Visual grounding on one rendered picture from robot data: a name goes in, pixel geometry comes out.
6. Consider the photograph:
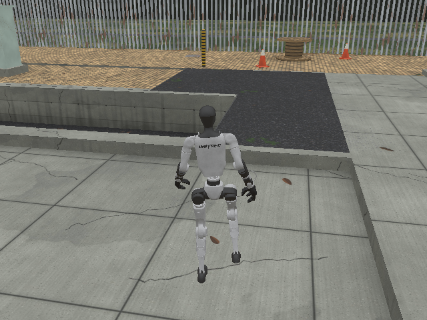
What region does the robot left forearm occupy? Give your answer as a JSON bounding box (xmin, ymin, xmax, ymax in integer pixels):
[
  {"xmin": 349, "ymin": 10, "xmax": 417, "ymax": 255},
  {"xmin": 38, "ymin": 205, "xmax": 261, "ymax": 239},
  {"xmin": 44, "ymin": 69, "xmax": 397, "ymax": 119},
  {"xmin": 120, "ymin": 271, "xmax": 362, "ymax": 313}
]
[{"xmin": 175, "ymin": 162, "xmax": 185, "ymax": 182}]

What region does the right robot shin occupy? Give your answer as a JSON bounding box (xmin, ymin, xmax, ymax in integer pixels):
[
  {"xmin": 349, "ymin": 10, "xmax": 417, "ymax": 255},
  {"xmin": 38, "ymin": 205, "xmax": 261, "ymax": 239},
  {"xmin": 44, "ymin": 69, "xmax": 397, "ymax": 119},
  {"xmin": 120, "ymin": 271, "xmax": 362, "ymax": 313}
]
[{"xmin": 229, "ymin": 209, "xmax": 239, "ymax": 254}]

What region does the robot left upper arm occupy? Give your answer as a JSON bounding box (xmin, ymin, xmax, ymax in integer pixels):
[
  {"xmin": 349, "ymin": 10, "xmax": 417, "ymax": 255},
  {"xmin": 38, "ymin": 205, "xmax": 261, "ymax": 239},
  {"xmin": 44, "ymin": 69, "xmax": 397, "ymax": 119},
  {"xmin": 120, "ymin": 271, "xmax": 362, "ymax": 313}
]
[{"xmin": 179, "ymin": 135, "xmax": 195, "ymax": 172}]

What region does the robot left foot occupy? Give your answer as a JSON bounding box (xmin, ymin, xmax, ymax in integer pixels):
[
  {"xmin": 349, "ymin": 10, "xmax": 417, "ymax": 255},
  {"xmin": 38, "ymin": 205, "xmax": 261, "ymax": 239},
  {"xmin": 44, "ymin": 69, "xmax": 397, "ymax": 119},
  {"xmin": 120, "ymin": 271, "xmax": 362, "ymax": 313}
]
[{"xmin": 197, "ymin": 265, "xmax": 207, "ymax": 283}]

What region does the robot left hand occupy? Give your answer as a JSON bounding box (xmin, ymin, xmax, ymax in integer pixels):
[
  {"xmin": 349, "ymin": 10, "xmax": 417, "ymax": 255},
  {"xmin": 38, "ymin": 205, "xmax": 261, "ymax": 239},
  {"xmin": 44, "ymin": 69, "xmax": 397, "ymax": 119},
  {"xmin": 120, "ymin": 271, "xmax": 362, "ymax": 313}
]
[{"xmin": 175, "ymin": 179, "xmax": 190, "ymax": 189}]

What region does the robot right upper arm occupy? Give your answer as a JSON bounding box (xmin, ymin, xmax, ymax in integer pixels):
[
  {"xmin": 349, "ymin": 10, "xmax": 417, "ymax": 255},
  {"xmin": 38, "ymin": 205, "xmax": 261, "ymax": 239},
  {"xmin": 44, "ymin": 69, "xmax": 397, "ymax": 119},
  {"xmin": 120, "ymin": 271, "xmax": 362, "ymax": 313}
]
[{"xmin": 223, "ymin": 133, "xmax": 244, "ymax": 170}]

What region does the robot right forearm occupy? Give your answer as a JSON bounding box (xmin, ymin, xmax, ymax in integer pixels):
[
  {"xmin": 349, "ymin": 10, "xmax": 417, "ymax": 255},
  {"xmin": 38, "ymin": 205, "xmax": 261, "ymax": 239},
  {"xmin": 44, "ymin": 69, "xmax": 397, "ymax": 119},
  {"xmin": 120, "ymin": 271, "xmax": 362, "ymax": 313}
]
[{"xmin": 238, "ymin": 159, "xmax": 254, "ymax": 189}]

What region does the robot right hand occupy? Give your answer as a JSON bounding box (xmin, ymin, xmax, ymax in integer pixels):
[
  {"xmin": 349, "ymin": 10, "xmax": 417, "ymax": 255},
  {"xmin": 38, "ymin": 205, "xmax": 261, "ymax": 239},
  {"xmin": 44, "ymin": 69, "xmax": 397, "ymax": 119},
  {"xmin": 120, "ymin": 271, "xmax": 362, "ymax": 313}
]
[{"xmin": 242, "ymin": 185, "xmax": 257, "ymax": 203}]

